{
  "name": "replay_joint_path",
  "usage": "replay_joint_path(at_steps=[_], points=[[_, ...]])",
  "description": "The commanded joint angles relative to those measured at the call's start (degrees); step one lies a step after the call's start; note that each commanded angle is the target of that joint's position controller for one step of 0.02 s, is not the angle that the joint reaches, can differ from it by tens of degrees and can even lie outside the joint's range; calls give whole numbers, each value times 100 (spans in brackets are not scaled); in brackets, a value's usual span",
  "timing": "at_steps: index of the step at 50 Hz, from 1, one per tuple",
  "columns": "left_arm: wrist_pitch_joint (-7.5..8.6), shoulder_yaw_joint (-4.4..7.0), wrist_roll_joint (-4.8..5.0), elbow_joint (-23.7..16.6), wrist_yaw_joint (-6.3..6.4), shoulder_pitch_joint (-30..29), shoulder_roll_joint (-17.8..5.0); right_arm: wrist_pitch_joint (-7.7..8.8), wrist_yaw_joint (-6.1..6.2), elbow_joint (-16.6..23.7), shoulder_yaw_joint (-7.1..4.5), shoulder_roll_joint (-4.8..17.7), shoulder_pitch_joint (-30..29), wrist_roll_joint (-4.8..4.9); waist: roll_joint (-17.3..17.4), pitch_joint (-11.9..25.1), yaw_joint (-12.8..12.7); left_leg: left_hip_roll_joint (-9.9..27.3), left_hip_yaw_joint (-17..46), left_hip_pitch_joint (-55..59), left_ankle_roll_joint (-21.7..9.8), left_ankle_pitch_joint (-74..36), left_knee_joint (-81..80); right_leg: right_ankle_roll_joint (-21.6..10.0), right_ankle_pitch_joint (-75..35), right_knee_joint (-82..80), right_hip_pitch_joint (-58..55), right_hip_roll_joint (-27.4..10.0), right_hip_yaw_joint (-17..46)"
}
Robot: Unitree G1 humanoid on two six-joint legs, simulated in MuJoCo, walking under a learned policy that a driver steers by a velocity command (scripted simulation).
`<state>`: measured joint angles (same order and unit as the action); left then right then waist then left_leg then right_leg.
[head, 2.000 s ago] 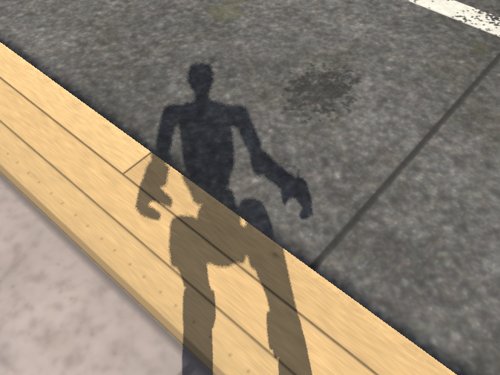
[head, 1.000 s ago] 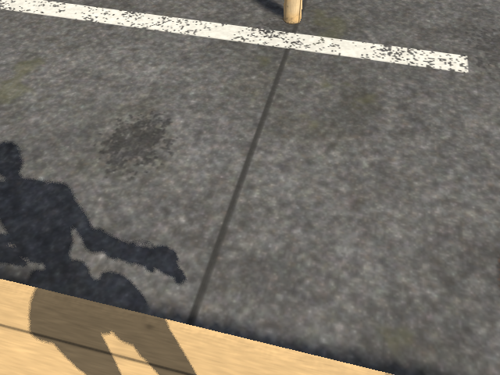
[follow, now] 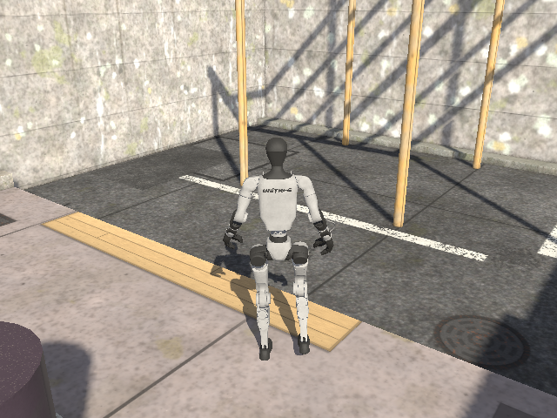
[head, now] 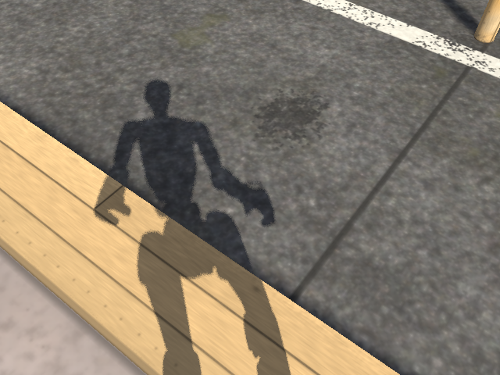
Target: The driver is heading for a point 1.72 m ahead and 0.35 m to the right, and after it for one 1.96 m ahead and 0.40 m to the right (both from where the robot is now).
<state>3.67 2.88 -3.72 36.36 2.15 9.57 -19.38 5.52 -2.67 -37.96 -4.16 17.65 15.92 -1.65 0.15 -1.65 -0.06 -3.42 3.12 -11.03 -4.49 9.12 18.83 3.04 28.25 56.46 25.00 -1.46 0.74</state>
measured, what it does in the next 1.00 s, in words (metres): walks ahead, turning right: right foot, then right foot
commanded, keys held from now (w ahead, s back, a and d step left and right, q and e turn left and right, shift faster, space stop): q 0.04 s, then no key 0.06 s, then e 0.16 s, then w+e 0.74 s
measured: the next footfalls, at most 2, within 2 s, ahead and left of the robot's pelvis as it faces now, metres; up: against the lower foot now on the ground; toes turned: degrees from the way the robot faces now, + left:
right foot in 0.24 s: +0.07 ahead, -0.15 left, +0.00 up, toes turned +7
right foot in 0.86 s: +0.29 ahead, -0.22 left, +0.00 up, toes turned -16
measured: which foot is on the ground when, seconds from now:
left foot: down 0.00-0.86, up 0.88-1.00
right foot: up 0.00-0.22, down 0.24-0.50, up 0.52-0.84, down 0.86-1.00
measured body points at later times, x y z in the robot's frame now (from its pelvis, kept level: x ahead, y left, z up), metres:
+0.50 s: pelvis +0.03 -0.02 -0.01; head +0.04 -0.03 +0.44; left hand +0.15 +0.25 -0.11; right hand +0.14 -0.30 -0.11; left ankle +0.00 +0.08 -0.75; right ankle +0.03 -0.15 -0.75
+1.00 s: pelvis +0.25 -0.13 -0.02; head +0.26 -0.13 +0.43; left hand +0.43 +0.08 -0.13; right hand +0.21 -0.38 -0.16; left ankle +0.19 +0.05 -0.66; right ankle +0.26 -0.21 -0.75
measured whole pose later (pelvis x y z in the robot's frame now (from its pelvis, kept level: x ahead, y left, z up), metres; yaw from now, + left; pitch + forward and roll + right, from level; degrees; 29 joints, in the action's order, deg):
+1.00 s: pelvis +0.25 -0.13 -0.02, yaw -19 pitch +0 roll -1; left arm 7.2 2.0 -2.5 44.9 -3.0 15.8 -13.6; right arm 6.0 -1.9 -49.0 1.5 15.0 21.1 -5.8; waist 1.6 -0.6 0.4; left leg 3.4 3.0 -20.8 -1.9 22.0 68.6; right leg -5.6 13.6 31.5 18.0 6.1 -0.3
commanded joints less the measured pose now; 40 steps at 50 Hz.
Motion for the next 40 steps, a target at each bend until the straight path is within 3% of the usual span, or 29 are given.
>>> replay_joint_path(at_steps=[1,4,7,8,9,10,11,12,13,14,15,16,17,19,20,23,24,25,26,27,28,29,30,31,33,35,38,40], points=[[-84,87,69,-124,-87,455,-456,101,-1,599,-240,979,-519,-47,429,445,-302,1431,1216,-64,-1241,-2285,-571,132,-666,-374,-266,-9,104],[-208,20,121,22,-147,473,-484,144,-80,653,-266,988,-326,-33,496,429,-33,1518,1470,139,-1239,-1559,-406,207,-792,-967,-212,-74,143],[-179,-65,98,109,-193,378,-422,105,-94,661,-201,834,-193,80,439,419,232,1640,1666,281,-1161,-844,-161,159,-758,-1478,-111,-244,106],[-243,99,684,-231,-125,-487,-458,-349,67,564,-160,818,-615,454,705,490,257,1364,1505,664,-806,-2001,271,97,-997,-2334,-116,-99,231],[-232,42,685,-144,-142,-314,-414,-570,192,529,-101,728,-587,432,694,848,190,1328,1339,841,-683,-2637,465,102,-1488,-2785,-515,-20,99],[-205,30,596,29,-177,3,-307,-673,273,488,-42,621,-614,352,694,1025,69,1274,1230,754,-578,-2687,525,66,-2152,-3326,-1066,11,15],[-197,26,481,96,-207,150,-317,-687,294,456,8,508,-563,263,606,1056,6,1152,1171,473,-376,-2053,449,-35,-2983,-3679,-1577,-86,141],[-221,67,395,42,-195,99,-588,-653,283,437,42,415,-460,120,286,976,144,850,992,235,-90,-956,537,-215,-3786,-3593,-1771,-497,571],[28,-166,447,-227,-477,-420,-243,-435,-159,305,268,-5,287,333,-1003,365,448,269,713,-234,433,1422,340,-762,-3313,-3609,-1344,-656,627],[5,-120,311,-132,-583,-395,-315,-425,-244,115,72,580,440,244,-463,150,528,207,431,207,470,1502,149,-836,-1273,-3574,-463,-482,753],[-42,183,212,104,-535,299,-941,-392,-165,294,-61,948,-77,110,-397,-137,136,145,241,75,351,2189,398,-956,635,-3939,-46,-256,831],[7,335,258,155,-451,476,-1253,-318,-10,318,-141,1066,-82,-19,-294,-191,116,146,148,-6,206,2690,651,-1121,1140,-4132,-43,-304,1064],[73,327,244,90,-390,402,-1150,-266,148,277,-114,990,-55,-150,-341,-256,105,127,85,-182,161,2723,811,-1333,1201,-4284,-237,-447,1420],[208,216,276,79,-237,473,-724,-211,314,351,66,489,-355,-278,-664,-43,-85,126,-146,-535,317,1644,1030,-1717,833,-4484,-1158,-886,2218],[225,168,323,-15,-201,267,-585,-161,324,375,122,306,-366,-265,-768,20,-33,109,-241,-332,326,1366,1110,-1797,704,-4579,-1112,-993,2447],[77,184,247,-240,-258,-280,-579,-6,264,189,96,348,283,-189,-554,-92,363,42,-427,746,109,1175,431,-1701,465,-4220,-337,-592,2158],[48,209,186,-310,-285,-396,-577,43,287,63,73,418,694,-161,-353,-67,526,238,-172,1273,-69,1184,220,-1538,246,-3793,100,-330,1909],[63,179,91,-432,-322,-581,-407,116,380,-64,31,588,1354,-134,92,44,822,938,843,2227,-638,1767,-54,-1236,28,-2893,1161,74,1557],[140,-21,-71,-436,-444,-634,164,205,409,-153,-7,845,1727,-211,629,-96,939,2352,2729,2842,-1644,1679,-779,-818,-155,-1513,2314,505,1080],[210,-80,-140,-261,-477,-435,363,194,390,-154,115,638,1437,-274,304,-476,591,3044,3244,2383,-1883,1653,-1252,-791,-121,-468,2800,49,1091],[213,3,-101,-56,-403,-59,109,151,392,-47,220,295,1021,-160,304,-444,335,2953,2760,2014,-1636,1801,-1299,-744,-238,160,2566,-189,819],[208,92,-99,-4,-367,11,-79,137,402,56,345,-2,693,-104,503,-304,243,2571,2116,1772,-1314,1794,-1420,-737,-379,438,2263,-177,547],[183,114,-153,-27,-373,-86,-71,142,424,59,418,-101,542,-69,614,-238,215,2245,1539,1600,-1062,1504,-1497,-719,-594,512,2028,-208,367],[155,76,-177,-47,-439,-252,46,146,477,46,433,-58,502,-92,522,-220,236,2028,1020,1531,-879,1003,-1560,-676,-792,261,1842,-246,173],[95,-23,-35,-88,-661,-728,321,148,534,-153,353,300,886,-137,388,-283,518,1760,185,1576,-687,12,-1585,-498,-1330,-445,1691,-255,-220],[83,-115,63,-161,-817,-1050,506,88,450,-453,298,569,1363,-161,382,-360,653,1724,-337,1500,-629,-781,-1464,-423,-1612,-1237,1329,-235,-422],[96,-129,67,-197,-843,-1052,415,3,276,-783,294,626,1560,-261,634,-489,478,2029,-564,1366,-708,-1694,-1226,-611,-1658,-1697,797,-120,-451],[129,-57,107,-155,-778,-826,215,-25,222,-842,272,711,1260,-297,658,-475,156,2152,-790,1357,-690,-2490,-844,-821,-2120,-2026,340,101,-520]])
